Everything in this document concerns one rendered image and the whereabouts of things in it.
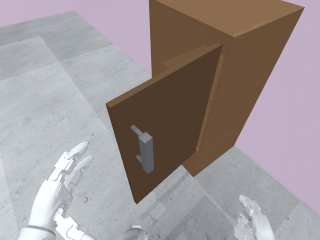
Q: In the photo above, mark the right robot hand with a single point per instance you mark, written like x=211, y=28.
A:
x=258, y=227

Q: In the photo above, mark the left robot hand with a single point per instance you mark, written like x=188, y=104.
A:
x=56, y=190

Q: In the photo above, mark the left robot forearm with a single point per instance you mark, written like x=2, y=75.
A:
x=36, y=233

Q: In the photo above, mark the handle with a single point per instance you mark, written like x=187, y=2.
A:
x=146, y=150

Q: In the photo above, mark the left robot shin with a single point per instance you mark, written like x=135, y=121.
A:
x=137, y=226

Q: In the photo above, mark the left robot thigh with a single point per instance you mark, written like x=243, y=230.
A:
x=134, y=234

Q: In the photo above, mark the cupboard door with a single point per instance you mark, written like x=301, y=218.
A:
x=171, y=108

